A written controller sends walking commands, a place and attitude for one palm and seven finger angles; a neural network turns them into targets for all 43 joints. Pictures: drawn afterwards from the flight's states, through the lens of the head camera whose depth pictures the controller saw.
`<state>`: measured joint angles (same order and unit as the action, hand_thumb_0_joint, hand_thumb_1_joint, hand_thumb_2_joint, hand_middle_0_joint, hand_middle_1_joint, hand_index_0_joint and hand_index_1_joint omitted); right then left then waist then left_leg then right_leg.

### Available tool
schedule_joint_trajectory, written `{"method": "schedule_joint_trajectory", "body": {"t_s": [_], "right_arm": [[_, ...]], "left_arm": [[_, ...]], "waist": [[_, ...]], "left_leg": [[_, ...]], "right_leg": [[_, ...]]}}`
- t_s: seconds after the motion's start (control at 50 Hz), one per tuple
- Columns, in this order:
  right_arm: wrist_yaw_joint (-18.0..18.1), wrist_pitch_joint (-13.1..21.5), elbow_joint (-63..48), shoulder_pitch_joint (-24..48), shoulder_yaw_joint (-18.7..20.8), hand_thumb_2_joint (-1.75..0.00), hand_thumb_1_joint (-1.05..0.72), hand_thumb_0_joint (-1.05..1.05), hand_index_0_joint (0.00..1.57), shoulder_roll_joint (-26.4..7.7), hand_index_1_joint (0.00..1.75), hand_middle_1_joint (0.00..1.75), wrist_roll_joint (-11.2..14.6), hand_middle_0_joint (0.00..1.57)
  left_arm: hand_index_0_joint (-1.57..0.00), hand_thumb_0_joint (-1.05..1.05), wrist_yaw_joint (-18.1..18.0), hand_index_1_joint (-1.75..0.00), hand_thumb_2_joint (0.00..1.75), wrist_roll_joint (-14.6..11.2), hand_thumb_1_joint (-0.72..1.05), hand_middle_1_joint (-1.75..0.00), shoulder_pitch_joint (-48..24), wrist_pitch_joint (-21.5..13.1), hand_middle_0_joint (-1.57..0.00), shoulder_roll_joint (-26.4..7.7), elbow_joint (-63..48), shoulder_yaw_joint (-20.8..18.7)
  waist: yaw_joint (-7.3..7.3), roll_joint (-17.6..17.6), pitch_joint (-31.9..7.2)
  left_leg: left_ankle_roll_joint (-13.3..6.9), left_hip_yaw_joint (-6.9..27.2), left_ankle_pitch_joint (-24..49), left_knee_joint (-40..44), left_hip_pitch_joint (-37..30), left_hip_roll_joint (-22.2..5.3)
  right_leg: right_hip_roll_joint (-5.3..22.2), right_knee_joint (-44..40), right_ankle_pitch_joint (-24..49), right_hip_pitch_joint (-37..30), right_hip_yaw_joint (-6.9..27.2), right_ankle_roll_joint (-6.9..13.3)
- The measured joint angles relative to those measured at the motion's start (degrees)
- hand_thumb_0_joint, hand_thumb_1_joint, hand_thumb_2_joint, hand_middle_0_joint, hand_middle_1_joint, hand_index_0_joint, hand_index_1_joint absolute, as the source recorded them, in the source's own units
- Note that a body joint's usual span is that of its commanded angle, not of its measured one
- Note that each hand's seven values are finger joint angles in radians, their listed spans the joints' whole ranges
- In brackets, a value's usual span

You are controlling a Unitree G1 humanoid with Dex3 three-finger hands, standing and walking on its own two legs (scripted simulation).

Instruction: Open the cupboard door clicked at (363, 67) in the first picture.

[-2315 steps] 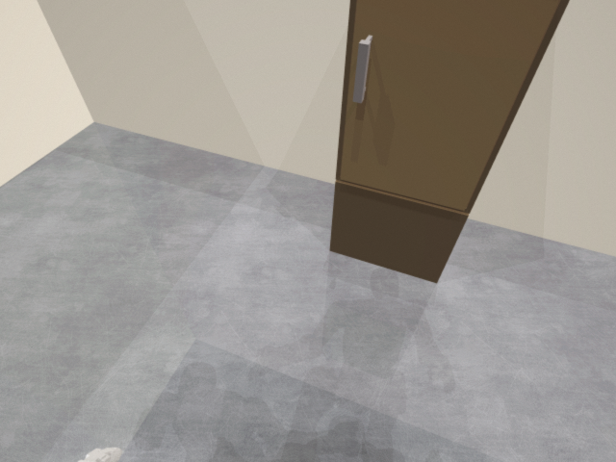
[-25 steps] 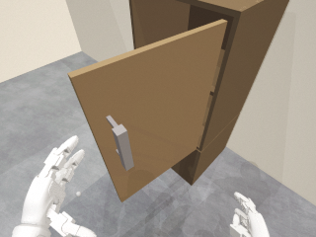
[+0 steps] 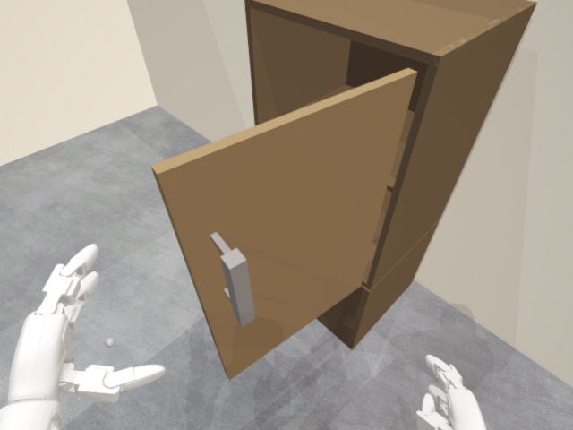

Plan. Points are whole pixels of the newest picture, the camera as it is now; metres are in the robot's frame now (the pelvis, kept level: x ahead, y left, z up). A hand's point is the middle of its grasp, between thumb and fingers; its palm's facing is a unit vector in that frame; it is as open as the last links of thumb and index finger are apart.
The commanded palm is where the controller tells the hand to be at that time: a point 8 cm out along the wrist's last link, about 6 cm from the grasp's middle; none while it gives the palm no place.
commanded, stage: draw the hand back to the body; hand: left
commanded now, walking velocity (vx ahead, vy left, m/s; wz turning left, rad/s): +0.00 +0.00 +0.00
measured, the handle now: (231, 280) +0.30 +0.12 +0.06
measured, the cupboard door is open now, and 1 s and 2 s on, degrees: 82 82 82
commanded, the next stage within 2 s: step back with the hand held close in 0.84 s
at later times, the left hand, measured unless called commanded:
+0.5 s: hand (77, 280) +0.22 +0.26 +0.16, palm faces +0.42 -0.81 -0.41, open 8.6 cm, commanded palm +0.17 +0.30 +0.18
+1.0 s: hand (86, 289) +0.21 +0.24 +0.16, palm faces +0.42 -0.82 -0.40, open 7.4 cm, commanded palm +0.16 +0.28 +0.19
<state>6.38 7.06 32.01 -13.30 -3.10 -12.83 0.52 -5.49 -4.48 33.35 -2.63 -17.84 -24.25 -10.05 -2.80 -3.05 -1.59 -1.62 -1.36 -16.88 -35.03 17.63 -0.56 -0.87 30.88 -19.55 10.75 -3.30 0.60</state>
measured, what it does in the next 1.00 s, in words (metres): stands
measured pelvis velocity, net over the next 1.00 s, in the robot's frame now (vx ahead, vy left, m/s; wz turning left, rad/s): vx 0.02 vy -0.02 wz -0.02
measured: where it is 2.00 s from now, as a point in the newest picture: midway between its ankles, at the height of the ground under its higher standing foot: outside the picture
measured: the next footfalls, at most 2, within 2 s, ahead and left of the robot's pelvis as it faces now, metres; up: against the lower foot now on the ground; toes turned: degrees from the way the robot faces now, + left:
none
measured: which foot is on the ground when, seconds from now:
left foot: down 0.00-1.00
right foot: down 0.00-1.00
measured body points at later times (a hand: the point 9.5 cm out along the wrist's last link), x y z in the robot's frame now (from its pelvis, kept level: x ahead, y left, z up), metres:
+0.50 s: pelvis +0.03 +0.00 +0.01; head +0.01 -0.01 +0.46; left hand +0.19 +0.30 +0.19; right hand +0.21 -0.22 -0.07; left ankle +0.02 +0.10 -0.73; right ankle -0.03 -0.11 -0.73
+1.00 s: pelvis +0.02 -0.02 +0.01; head +0.00 -0.04 +0.46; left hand +0.18 +0.28 +0.19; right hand +0.20 -0.24 -0.07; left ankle +0.02 +0.10 -0.73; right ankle -0.03 -0.11 -0.73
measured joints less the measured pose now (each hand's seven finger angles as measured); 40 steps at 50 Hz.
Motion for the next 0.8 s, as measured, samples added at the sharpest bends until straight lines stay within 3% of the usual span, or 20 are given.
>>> {"method": "schedule_joint_trajectory", "body": {"t_s": [0.22, 0.54, 0.8], "right_arm": [[-1.4, -1.5, 2.3, 1.2, 0.5, -0.90, -0.90, 0.01, 0.20, 0.0, 0.30, 0.30, -0.7, 0.20], [-2.3, -3.9, 2.9, 2.4, 1.6, -0.90, -0.90, 0.01, 0.20, -0.1, 0.30, 0.30, -0.6, 0.20], [-1.9, -4.1, 3.7, 2.1, 2.2, -0.90, -0.90, 0.01, 0.20, -0.2, 0.30, 0.30, -0.5, 0.20]], "left_arm": [[-0.19, 0.00, -1.6, -0.30, 0.59, 1.4, 0.18, -0.30, -1.7, -0.2, -0.18, -1.1, -0.3, -3.0], [-0.21, 0.01, -1.4, -0.30, 0.83, 0.5, 0.73, -0.30, -6.1, -0.4, -0.20, -2.5, 0.5, -9.0], [-0.21, 0.01, -0.8, -0.30, 0.90, 0.1, 0.88, -0.30, -5.1, -0.6, -0.21, -2.0, 1.1, -8.1]], "waist": [[-0.60, 0.5, 1.7], [-0.93, 0.2, 2.0], [-0.83, 0.1, 2.6]], "left_leg": [[-0.4, -1.5, 2.1, 7.8, -7.4, 1.1], [0.1, -1.9, 2.7, 10.6, -10.0, 0.8], [0.8, -1.5, 3.3, 11.1, -10.4, 0.0]], "right_leg": [[1.0, -6.8, 2.1, -6.5, 1.5, -0.6], [0.6, -9.8, 2.9, -9.0, 1.9, -0.2], [-0.3, -10.3, 3.4, -9.4, 1.6, 0.6]]}}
